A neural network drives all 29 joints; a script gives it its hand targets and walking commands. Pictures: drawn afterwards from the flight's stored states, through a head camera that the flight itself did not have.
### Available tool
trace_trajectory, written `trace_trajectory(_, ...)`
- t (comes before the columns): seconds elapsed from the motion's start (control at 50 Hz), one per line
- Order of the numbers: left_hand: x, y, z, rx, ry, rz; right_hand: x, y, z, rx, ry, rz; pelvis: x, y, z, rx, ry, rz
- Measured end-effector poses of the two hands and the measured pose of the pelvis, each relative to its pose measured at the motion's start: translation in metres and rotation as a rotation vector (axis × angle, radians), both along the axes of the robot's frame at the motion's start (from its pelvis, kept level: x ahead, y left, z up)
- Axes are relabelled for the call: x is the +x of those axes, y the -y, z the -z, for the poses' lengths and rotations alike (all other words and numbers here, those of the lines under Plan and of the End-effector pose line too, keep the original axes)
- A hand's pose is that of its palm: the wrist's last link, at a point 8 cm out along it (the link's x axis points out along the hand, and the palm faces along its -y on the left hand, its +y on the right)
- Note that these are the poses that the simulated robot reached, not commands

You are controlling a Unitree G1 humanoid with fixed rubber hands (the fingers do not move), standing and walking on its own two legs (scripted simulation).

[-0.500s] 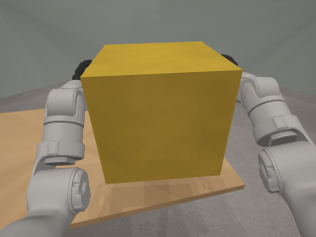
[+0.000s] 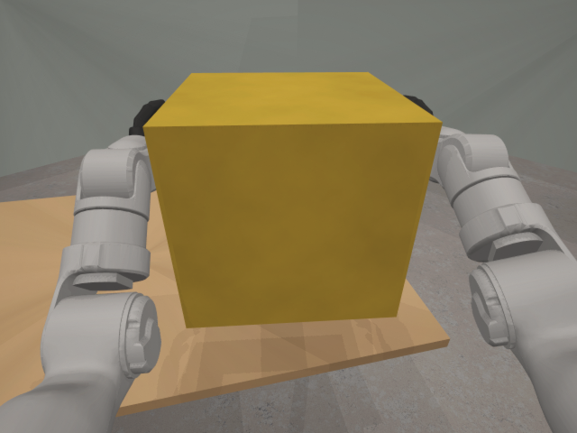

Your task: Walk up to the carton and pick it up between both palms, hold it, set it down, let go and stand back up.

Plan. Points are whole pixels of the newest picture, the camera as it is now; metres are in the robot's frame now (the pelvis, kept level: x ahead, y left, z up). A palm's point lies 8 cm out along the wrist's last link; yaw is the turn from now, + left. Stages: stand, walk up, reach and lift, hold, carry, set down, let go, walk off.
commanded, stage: hold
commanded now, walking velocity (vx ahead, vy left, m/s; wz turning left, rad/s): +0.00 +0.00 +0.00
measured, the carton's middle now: (286, 186) +0.38 +0.01 +0.25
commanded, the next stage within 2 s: set down in 0.26 s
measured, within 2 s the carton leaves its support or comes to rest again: neither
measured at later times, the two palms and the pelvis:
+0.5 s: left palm (139, 154) +0.37 +0.19 +0.30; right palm (417, 145) +0.38 -0.17 +0.31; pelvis +0.00 +0.00 +0.00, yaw -1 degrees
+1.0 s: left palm (150, 183) +0.41 +0.20 +0.24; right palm (397, 182) +0.40 -0.16 +0.24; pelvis +0.00 +0.00 +0.00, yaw +0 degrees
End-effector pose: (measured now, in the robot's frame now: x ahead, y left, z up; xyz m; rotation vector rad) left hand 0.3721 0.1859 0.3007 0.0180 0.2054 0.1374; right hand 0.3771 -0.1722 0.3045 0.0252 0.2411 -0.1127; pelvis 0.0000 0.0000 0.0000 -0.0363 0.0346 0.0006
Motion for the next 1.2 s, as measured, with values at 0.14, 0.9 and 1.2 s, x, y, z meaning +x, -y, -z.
trace_trajectory(0.14,0.002,0.003,0.005,0.002,-0.003,0.01,-0.001,0.003,0.001,0.002,-0.004,0.01,0.001,-0.001,0.0,-0.001,0.002,0.0)
trace_trajectory(0.9,0.027,-0.019,0.044,-0.019,0.07,0.027,0.023,-0.018,0.058,0.0,0.062,0.007,0.001,0.0,-0.002,0.01,0.064,-0.01)
trace_trajectory(1.2,0.041,-0.011,0.061,-0.026,0.078,0.014,0.038,-0.011,0.068,0.014,0.073,0.012,0.013,-0.004,-0.002,0.011,0.038,0.006)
